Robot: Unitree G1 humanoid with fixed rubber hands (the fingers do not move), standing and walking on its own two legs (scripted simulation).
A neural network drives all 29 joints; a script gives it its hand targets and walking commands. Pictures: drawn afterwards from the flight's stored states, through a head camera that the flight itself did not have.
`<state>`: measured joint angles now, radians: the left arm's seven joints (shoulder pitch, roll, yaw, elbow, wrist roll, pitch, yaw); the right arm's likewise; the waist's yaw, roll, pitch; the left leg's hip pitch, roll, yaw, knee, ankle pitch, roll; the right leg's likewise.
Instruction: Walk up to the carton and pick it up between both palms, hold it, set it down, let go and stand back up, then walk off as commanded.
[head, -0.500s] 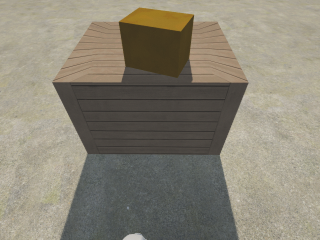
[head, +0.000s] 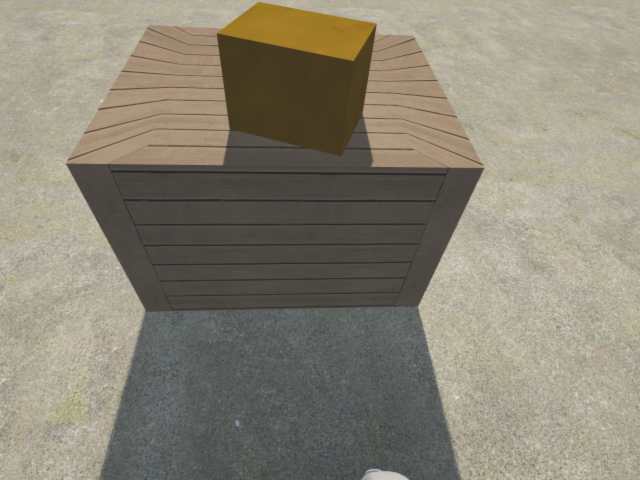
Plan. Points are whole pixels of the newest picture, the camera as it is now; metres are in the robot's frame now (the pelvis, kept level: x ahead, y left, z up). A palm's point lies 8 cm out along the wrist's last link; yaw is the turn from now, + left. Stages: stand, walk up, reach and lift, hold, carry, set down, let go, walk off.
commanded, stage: walk off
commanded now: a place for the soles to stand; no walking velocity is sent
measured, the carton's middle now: (299, 78) +0.99 +0.03 +0.01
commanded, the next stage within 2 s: stand in 0.78 s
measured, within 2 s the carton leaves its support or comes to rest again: neither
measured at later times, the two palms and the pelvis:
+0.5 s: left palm out of the picture +0.15 +0.30 -0.10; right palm (567, 474) +0.16 -0.32 -0.09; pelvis +0.04 -0.01 -0.01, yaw +1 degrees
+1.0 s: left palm out of the picture +0.13 +0.30 -0.09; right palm out of the picture +0.15 -0.31 -0.09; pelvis +0.04 -0.01 +0.01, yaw +2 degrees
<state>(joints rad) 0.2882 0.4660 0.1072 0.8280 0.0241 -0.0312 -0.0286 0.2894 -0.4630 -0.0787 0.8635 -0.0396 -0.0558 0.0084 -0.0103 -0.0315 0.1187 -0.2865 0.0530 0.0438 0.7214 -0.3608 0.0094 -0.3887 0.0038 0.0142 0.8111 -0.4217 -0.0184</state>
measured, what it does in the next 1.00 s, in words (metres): steps on the spot: right foot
